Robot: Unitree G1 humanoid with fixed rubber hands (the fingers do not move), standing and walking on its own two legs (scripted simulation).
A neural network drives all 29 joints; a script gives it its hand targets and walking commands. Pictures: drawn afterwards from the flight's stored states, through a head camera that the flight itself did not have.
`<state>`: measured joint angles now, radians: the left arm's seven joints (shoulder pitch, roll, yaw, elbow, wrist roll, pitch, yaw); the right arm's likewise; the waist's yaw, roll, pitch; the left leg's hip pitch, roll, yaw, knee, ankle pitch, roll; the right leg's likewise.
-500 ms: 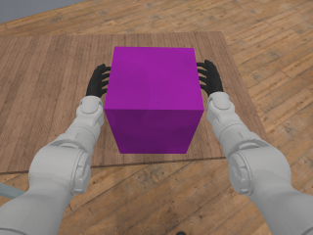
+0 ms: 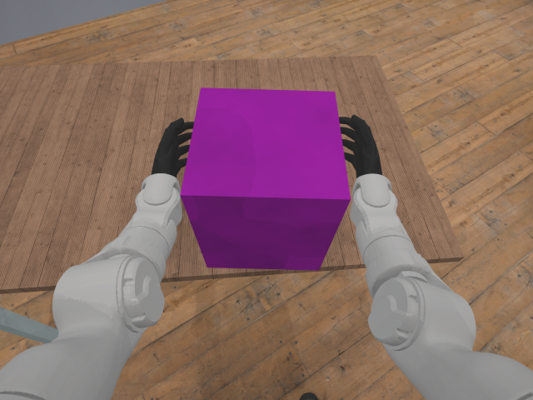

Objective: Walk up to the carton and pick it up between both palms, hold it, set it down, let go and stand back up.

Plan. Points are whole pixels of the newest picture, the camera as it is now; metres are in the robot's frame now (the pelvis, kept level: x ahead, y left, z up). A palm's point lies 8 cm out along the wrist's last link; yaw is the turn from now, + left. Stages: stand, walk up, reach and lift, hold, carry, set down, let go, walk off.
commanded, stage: reach and lift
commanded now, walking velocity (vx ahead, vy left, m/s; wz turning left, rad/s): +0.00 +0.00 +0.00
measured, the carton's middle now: (265, 187) +0.44 +0.01 +0.00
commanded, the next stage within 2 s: none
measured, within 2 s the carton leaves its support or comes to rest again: leaves its support in 1.32 s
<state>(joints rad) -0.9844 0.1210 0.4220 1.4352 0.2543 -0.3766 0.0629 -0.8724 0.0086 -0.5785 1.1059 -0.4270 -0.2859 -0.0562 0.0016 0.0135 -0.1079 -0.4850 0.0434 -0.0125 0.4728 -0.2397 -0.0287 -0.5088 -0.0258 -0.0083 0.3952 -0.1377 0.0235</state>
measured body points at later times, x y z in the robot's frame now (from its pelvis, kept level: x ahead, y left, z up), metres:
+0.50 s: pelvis +0.00 +0.00 +0.00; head +0.07 +0.00 +0.44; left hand +0.45 +0.16 +0.06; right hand +0.44 -0.15 +0.07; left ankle -0.02 +0.13 -0.74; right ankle +0.02 -0.14 -0.74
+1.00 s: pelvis +0.00 +0.00 +0.00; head +0.06 +0.00 +0.45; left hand +0.44 +0.15 +0.06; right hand +0.43 -0.15 +0.07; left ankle -0.02 +0.13 -0.74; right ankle +0.02 -0.14 -0.74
